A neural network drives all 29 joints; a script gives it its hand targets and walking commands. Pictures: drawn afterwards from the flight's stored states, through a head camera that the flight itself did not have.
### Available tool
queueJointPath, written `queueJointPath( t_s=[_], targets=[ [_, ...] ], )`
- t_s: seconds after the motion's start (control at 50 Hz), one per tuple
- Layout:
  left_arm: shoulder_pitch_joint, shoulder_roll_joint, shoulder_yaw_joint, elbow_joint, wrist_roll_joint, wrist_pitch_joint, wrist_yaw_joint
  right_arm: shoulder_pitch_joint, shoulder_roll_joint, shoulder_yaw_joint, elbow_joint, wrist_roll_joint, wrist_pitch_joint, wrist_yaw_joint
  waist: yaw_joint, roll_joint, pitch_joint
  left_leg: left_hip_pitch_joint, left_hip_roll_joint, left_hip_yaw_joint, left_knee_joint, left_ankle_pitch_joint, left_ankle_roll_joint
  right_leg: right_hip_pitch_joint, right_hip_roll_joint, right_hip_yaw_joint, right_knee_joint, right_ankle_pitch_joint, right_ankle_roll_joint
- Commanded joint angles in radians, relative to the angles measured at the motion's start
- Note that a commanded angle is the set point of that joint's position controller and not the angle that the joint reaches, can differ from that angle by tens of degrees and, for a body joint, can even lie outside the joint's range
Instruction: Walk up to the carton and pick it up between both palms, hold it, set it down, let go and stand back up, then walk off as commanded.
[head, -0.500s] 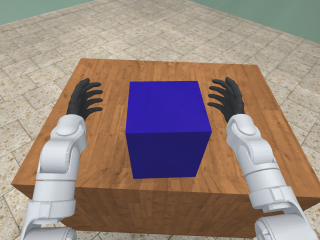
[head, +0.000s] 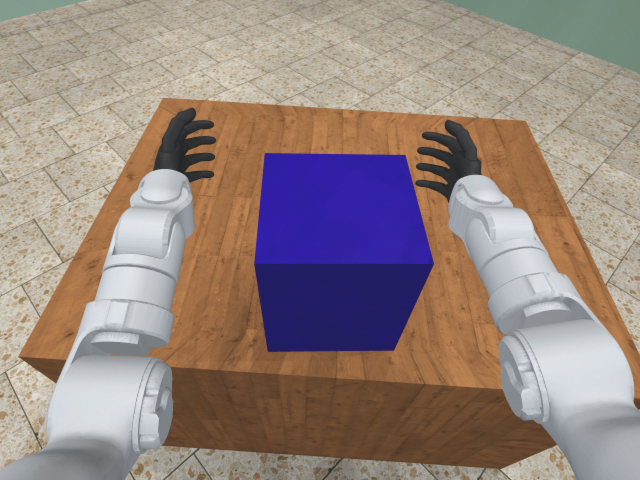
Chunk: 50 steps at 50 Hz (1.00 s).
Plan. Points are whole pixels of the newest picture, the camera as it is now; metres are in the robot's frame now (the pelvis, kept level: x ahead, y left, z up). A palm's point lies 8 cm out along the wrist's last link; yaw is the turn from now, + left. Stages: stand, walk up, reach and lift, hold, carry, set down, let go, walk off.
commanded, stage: reach and lift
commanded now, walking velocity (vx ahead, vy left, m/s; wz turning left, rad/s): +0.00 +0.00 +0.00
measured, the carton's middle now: (333, 258) +0.45 +0.01 -0.02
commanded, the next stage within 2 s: none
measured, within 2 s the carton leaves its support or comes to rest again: neither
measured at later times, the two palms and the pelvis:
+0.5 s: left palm (185, 223) +0.39 +0.21 +0.10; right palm (468, 246) +0.41 -0.16 +0.07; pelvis -0.01 -0.01 +0.00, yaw +0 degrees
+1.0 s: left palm (210, 231) +0.41 +0.18 +0.06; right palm (444, 237) +0.43 -0.14 +0.06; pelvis +0.00 +0.00 -0.01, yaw +0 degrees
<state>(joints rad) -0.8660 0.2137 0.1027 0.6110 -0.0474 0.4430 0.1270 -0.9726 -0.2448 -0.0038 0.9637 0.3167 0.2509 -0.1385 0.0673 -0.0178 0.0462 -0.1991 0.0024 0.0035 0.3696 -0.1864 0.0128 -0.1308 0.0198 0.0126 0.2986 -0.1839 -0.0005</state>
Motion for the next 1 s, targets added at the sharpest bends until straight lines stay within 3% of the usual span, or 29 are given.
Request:
queueJointPath(
  t_s=[0.0,0.04,0.1,0.16,0.2,0.3,0.34,0.36,0.4,0.42,0.46,0.5,0.56,0.6,0.66,0.7,0.72,0.76,0.78,0.8,0.82,0.84,0.92,0.98],
  targets=[
    [-0.117,0.030,0.108,-0.126,0.041,-0.141,-0.058,-0.147,-0.095,0.028,-0.252,-0.019,-0.186,-0.011,-0.005,0.050,-0.648,0.292,0.007,0.030,0.106,0.762,-0.104,0.098,0.053,-0.040,0.029,0.567,0.010],
    [-0.114,0.012,0.105,-0.237,0.030,-0.191,-0.059,-0.154,-0.107,0.014,-0.348,-0.021,-0.247,-0.007,-0.011,0.070,-0.718,0.300,0.005,0.027,0.123,0.850,-0.114,0.103,0.056,-0.042,0.045,0.622,0.014],
    [-0.161,0.016,0.074,-0.300,-0.015,-0.282,-0.058,-0.186,-0.106,-0.013,-0.418,-0.046,-0.312,0.009,-0.021,0.087,-0.770,0.313,0.012,0.021,0.135,0.864,-0.116,0.025,0.056,-0.050,0.031,0.538,0.013],
    [-0.237,0.018,0.051,-0.257,-0.056,-0.371,-0.053,-0.232,-0.083,-0.037,-0.377,-0.067,-0.326,0.039,-0.016,0.090,-0.756,0.274,0.021,0.020,0.131,0.794,-0.107,-0.075,0.048,-0.046,0.017,0.391,0.003],
    [-0.289,0.028,0.045,-0.146,-0.068,-0.427,-0.054,-0.236,-0.063,-0.051,-0.291,-0.093,-0.320,0.065,-0.012,0.061,-0.727,0.208,0.019,0.022,0.105,0.655,-0.083,-0.105,0.040,-0.032,0.011,0.280,-0.005],
    [-0.245,0.035,0.064,0.409,0.001,-0.509,-0.069,-0.160,-0.013,-0.077,0.139,-0.144,-0.263,0.104,0.030,-0.023,-0.465,-0.028,0.020,0.029,-0.018,0.115,-0.014,-0.184,-0.002,0.001,-0.023,-0.098,-0.025],
    [-0.210,0.025,0.064,0.508,0.002,-0.540,-0.074,-0.147,0.033,-0.055,0.191,-0.145,-0.268,0.112,0.052,-0.052,-0.423,-0.099,0.011,0.036,-0.025,0.030,0.004,-0.175,-0.018,0.011,-0.008,-0.178,-0.029],
    [-0.245,0.021,0.053,0.510,-0.009,-0.566,-0.066,-0.194,0.021,-0.050,0.171,-0.133,-0.289,0.110,0.047,-0.051,-0.470,-0.106,0.013,0.041,-0.010,0.051,-0.003,-0.188,-0.012,0.003,0.013,-0.155,-0.026],
    [-0.229,0.036,0.048,0.646,-0.037,-0.618,-0.070,-0.208,0.065,-0.029,0.157,-0.117,-0.326,0.100,0.065,-0.080,-0.463,-0.173,0.008,0.040,0.019,0.053,-0.001,-0.202,-0.024,0.019,0.043,-0.135,-0.017],
    [-0.238,0.030,0.037,0.687,-0.049,-0.646,-0.073,-0.212,0.081,-0.025,0.168,-0.111,-0.350,0.097,0.051,-0.087,-0.478,-0.192,0.002,0.042,0.042,0.066,0.000,-0.216,-0.027,0.021,0.060,-0.116,-0.010],
    [-0.290,0.048,0.035,0.689,-0.078,-0.691,-0.075,-0.277,0.090,-0.020,0.083,-0.117,-0.396,0.084,0.036,-0.101,-0.561,-0.255,-0.002,0.042,0.075,0.103,-0.001,-0.179,-0.038,0.029,0.102,0.004,0.001],
    [-0.344,0.031,0.026,0.647,-0.090,-0.746,-0.077,-0.303,0.096,-0.029,0.030,-0.119,-0.451,0.070,0.008,-0.082,-0.658,-0.263,-0.005,0.042,0.111,0.178,-0.013,-0.142,-0.041,0.027,0.142,0.149,0.014],
    [-0.417,0.061,0.042,0.599,-0.083,-0.809,-0.067,-0.327,0.087,-0.064,0.003,-0.156,-0.512,0.042,-0.007,-0.062,-0.879,-0.303,-0.010,0.057,0.164,0.275,-0.023,-0.071,-0.036,0.026,0.189,0.317,0.031],
    [-0.446,0.056,0.047,0.523,-0.067,-0.837,-0.062,-0.311,0.082,-0.085,0.022,-0.179,-0.539,0.027,-0.025,-0.004,-0.990,-0.280,-0.010,0.058,0.192,0.367,-0.044,-0.050,-0.029,0.022,0.216,0.429,0.034],
    [-0.458,0.034,0.059,0.389,-0.023,-0.857,-0.041,-0.288,0.043,-0.122,0.048,-0.208,-0.568,0.017,-0.035,0.074,-1.159,-0.185,0.002,0.052,0.215,0.499,-0.080,-0.076,0.000,-0.007,0.219,0.488,0.020],
    [-0.403,0.018,0.077,0.368,0.000,-0.862,-0.038,-0.259,0.052,-0.091,0.082,-0.196,-0.576,0.022,-0.001,0.080,-1.173,-0.147,0.013,0.055,0.231,0.583,-0.090,-0.064,0.002,-0.011,0.226,0.543,0.018],
    [-0.379,0.008,0.084,0.353,0.017,-0.861,-0.035,-0.246,0.052,-0.085,0.106,-0.191,-0.582,0.024,-0.005,0.102,-1.172,-0.110,0.015,0.052,0.233,0.635,-0.101,-0.083,0.011,-0.017,0.218,0.559,0.013],
    [-0.335,-0.024,0.101,0.367,0.041,-0.853,-0.043,-0.227,0.067,-0.059,0.135,-0.176,-0.580,0.035,0.019,0.111,-1.105,-0.060,0.018,0.051,0.238,0.695,-0.105,-0.097,0.017,-0.019,0.213,0.558,0.005],
    [-0.314,-0.054,0.099,0.374,0.053,-0.848,-0.046,-0.209,0.081,-0.057,0.155,-0.179,-0.582,0.038,0.009,0.114,-1.056,-0.048,0.023,0.045,0.240,0.701,-0.106,-0.109,0.018,-0.023,0.202,0.534,-0.002],
    [-0.293,-0.047,0.125,0.401,0.077,-0.839,-0.052,-0.208,0.073,-0.059,0.182,-0.179,-0.578,0.042,0.020,0.124,-0.990,-0.031,0.016,0.049,0.234,0.704,-0.103,-0.130,0.019,-0.025,0.188,0.519,-0.003],
    [-0.265,-0.074,0.134,0.437,0.095,-0.827,-0.059,-0.194,0.091,-0.052,0.220,-0.177,-0.573,0.046,0.022,0.086,-0.911,-0.028,0.021,0.044,0.233,0.709,-0.100,-0.133,0.020,-0.025,0.184,0.514,-0.002],
    [-0.248,-0.110,0.153,0.447,0.123,-0.816,-0.064,-0.179,0.110,-0.052,0.248,-0.189,-0.575,0.054,0.013,0.092,-0.850,-0.011,0.021,0.041,0.222,0.712,-0.098,-0.139,0.026,-0.031,0.164,0.494,-0.006],
    [-0.210,-0.179,0.247,0.572,0.223,-0.780,-0.106,-0.180,0.215,-0.077,0.303,-0.244,-0.547,0.073,0.024,-0.001,-0.578,-0.054,0.010,0.049,0.166,0.549,-0.057,-0.118,0.014,-0.031,0.122,0.346,0.005],
    [-0.271,-0.283,0.284,0.598,0.291,-0.765,-0.154,-0.242,0.354,-0.164,0.228,-0.364,-0.558,0.100,0.018,-0.060,-0.528,-0.080,0.003,0.064,0.123,0.441,-0.033,-0.089,-0.001,-0.030,0.098,0.274,0.020]
  ],
)
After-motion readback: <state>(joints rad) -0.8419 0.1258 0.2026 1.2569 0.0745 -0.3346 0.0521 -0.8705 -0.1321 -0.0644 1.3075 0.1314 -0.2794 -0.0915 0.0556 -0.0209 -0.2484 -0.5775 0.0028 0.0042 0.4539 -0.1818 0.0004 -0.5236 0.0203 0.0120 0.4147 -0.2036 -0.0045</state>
